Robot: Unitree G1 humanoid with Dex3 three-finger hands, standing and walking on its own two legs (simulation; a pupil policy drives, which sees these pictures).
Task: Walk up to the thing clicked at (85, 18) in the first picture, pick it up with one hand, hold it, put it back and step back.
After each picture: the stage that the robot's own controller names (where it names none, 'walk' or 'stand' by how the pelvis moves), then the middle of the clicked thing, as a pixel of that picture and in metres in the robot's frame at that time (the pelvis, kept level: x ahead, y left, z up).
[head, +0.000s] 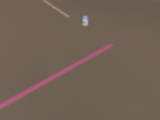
stand; (85, 20) +1.86 -0.11 -0.72
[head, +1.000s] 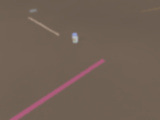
walk; (74, 37) +1.72 +0.16 -0.71
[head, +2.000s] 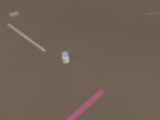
walk; (65, 57) +1.15 +0.22 -0.71
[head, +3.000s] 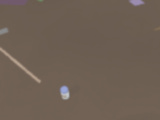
walk; (64, 92) +0.71 +0.17 -0.72
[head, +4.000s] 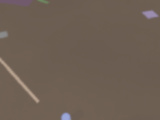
walk; out of the picture +0.45 +0.12 -0.70
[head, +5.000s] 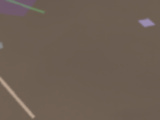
stand; out of the picture +0.37 +0.12 -0.72
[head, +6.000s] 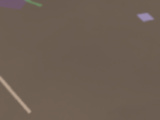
stand; out of the picture +0.37 +0.15 -0.72
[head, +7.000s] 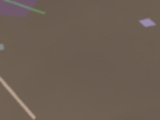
stand; out of the picture +0.36 +0.13 -0.73
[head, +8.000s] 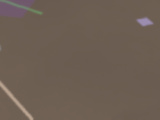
stand; out of the picture +0.35 +0.14 -0.73
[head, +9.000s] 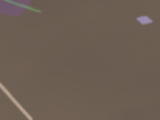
stand; out of the picture +0.34 +0.15 -0.73
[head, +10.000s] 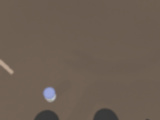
go down; (49, 94) +0.39 +0.14 -0.53
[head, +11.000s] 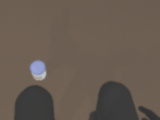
go down; (38, 70) +0.44 +0.16 -0.32
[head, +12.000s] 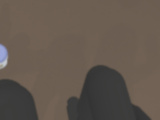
close in; out of the picture +0.43 +0.19 -0.25
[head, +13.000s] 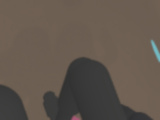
close; out of the picture +0.43 +0.22 -0.23
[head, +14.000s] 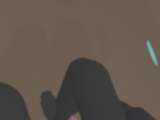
lift; out of the picture +0.41 +0.21 -0.24
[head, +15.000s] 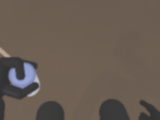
lift; (26, 80) +0.33 +0.18 -0.02
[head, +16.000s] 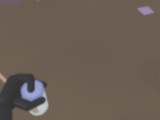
hold; (35, 98) +0.30 +0.16 +0.00
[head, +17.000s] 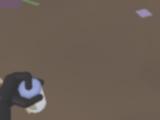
hold; (33, 96) +0.31 +0.17 +0.00
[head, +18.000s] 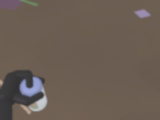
hold; (34, 94) +0.32 +0.17 +0.00
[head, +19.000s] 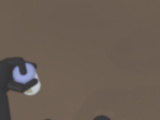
crouch; (27, 79) +0.37 +0.17 -0.06
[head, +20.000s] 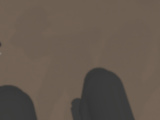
lower; out of the picture +0.46 +0.22 -0.15
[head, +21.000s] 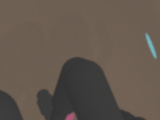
lower; out of the picture +0.44 +0.25 -0.24
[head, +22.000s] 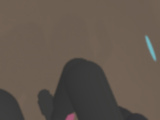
lower; out of the picture +0.44 +0.25 -0.24
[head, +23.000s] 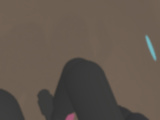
lower; out of the picture +0.44 +0.25 -0.24
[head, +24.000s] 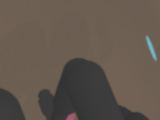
lower; out of the picture +0.44 +0.25 -0.24
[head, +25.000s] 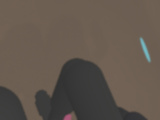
open; out of the picture +0.42 +0.22 -0.25
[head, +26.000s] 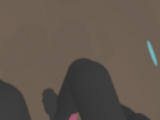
stand; out of the picture +0.42 +0.21 -0.24
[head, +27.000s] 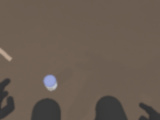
walk; (50, 82) +0.42 +0.14 -0.46
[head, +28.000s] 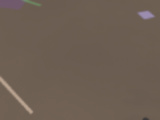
stand; out of the picture +0.36 +0.11 -0.66
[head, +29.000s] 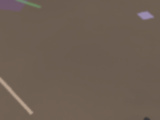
stand; out of the picture +0.37 +0.12 -0.67
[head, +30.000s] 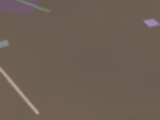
stand; out of the picture +0.38 +0.10 -0.71
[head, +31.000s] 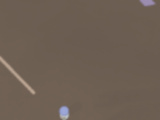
walk; (64, 113) +0.42 +0.07 -0.70
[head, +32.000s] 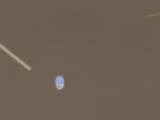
walk; (59, 82) +0.64 +0.11 -0.71
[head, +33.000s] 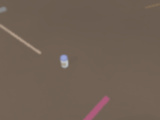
stand; (64, 61) +0.96 +0.21 -0.70
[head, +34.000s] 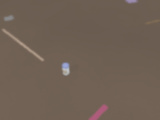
stand; (65, 68) +1.01 +0.14 -0.72
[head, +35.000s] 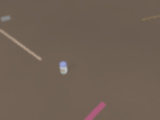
stand; (63, 67) +1.01 +0.17 -0.73
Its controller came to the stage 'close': yes
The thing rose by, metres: 0.71
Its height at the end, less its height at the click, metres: +0.00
